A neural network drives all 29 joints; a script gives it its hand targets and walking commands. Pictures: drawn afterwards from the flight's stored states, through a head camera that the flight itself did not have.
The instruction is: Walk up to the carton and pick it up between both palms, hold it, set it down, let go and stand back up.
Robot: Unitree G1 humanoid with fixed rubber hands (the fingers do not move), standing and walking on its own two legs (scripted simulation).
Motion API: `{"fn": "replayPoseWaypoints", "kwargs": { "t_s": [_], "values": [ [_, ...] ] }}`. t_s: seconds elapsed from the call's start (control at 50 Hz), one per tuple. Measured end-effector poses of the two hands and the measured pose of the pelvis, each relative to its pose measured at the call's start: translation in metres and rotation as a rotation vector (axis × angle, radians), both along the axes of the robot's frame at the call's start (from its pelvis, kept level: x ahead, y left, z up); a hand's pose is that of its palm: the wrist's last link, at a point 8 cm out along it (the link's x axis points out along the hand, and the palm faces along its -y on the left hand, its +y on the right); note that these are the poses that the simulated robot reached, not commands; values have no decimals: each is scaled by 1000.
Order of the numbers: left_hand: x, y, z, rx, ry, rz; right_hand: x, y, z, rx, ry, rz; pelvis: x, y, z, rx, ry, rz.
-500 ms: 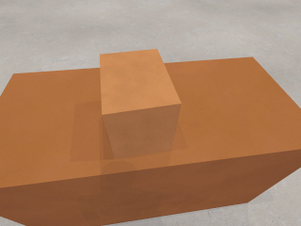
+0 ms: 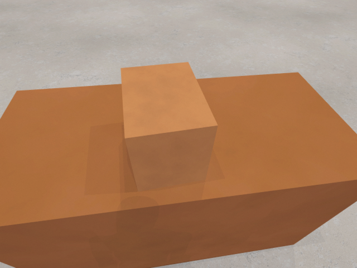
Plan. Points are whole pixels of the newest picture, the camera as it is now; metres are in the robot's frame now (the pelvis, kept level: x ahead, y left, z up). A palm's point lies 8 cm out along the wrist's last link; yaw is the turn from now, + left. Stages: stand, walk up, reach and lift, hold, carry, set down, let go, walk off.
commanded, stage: stand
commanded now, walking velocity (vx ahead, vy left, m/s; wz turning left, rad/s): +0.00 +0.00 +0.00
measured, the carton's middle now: (163, 124) +0.48 +0.04 +0.05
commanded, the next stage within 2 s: none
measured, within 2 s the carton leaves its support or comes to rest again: neither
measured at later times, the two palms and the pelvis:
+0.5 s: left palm out of the picture -0.01 +0.21 -0.15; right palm out of the picture -0.05 -0.20 -0.14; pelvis -0.01 +0.01 +0.00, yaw +0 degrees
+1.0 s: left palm out of the picture -0.04 +0.20 -0.14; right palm out of the picture -0.05 -0.23 -0.14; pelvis -0.02 -0.01 +0.00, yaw +2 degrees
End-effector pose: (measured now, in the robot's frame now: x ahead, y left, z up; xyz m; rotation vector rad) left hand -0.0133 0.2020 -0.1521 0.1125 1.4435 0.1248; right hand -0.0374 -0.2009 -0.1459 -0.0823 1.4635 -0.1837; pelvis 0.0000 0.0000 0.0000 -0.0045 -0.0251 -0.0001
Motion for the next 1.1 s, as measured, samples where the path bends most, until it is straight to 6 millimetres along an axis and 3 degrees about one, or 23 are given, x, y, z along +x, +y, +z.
{"fn": "replayPoseWaypoints", "kwargs": {
  "t_s": [0.26,0.4,0.64,1.1],
  "values": [
    [-12,1,1,-7,31,-2,-16,6,0,5,36,-14,-5,5,0,1,0,-6],
    [-10,5,0,0,19,-5,-18,6,2,-2,27,-34,-6,6,0,4,-1,-5],
    [1,14,7,53,-60,3,-3,-13,4,-32,-40,6,-9,1,2,14,-6,15],
    [-30,-5,9,43,-24,36,-9,-35,7,-32,-28,61,-16,-16,3,10,-2,42]
  ]
}}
